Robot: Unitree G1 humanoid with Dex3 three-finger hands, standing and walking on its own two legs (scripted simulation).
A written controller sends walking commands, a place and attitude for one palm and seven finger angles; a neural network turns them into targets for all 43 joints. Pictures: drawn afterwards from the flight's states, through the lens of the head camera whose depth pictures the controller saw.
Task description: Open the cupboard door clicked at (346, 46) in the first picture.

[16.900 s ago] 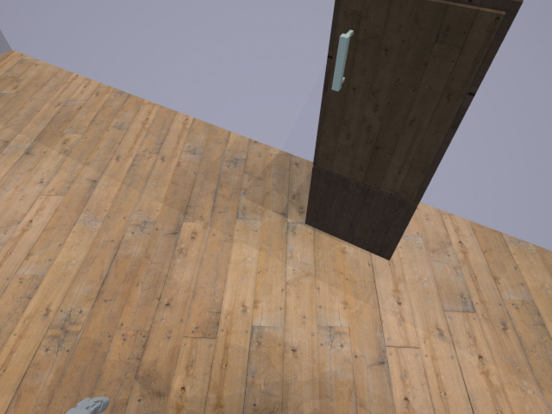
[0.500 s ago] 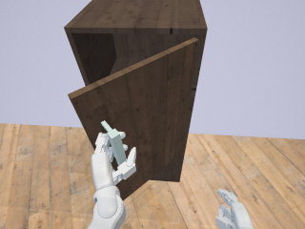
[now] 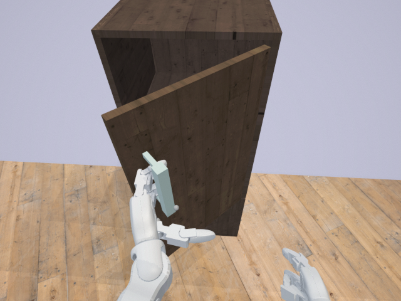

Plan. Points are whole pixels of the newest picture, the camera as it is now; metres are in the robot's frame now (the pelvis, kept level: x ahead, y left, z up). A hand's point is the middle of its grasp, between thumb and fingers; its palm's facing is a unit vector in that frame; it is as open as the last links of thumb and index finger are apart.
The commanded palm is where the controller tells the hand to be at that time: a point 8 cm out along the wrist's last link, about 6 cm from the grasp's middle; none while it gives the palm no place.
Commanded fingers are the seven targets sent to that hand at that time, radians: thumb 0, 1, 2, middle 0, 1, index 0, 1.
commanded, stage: open thumb and fingers to let go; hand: left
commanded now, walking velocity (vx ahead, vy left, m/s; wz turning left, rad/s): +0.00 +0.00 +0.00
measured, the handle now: (159, 185) +0.32 +0.10 +0.08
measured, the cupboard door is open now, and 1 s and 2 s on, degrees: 43 50 50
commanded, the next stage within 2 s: slide the hand sideways off the handle in 0.06 s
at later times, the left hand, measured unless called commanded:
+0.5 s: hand (189, 231) +0.23 +0.04 +0.09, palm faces -0.14 -0.99 +0.03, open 16.2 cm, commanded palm +0.21 +0.09 +0.08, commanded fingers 0.00 -0.50 0.30 -0.15 -0.30 -0.15 -0.30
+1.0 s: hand (162, 251) +0.19 +0.08 +0.09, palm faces -0.05 -1.00 +0.01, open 16.0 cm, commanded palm +0.16 +0.13 +0.08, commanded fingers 0.00 -0.50 0.30 -0.15 -0.30 -0.15 -0.30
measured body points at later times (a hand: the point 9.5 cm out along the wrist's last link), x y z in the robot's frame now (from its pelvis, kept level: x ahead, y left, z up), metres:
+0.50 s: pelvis -0.02 +0.01 +0.00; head -0.01 +0.00 +0.45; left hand +0.23 +0.09 +0.09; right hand +0.15 -0.20 -0.08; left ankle +0.02 +0.13 -0.70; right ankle -0.02 -0.09 -0.70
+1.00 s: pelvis +0.00 +0.00 -0.01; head +0.02 -0.01 +0.44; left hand +0.19 +0.13 +0.09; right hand +0.18 -0.21 -0.07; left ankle +0.03 +0.13 -0.70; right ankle -0.02 -0.09 -0.70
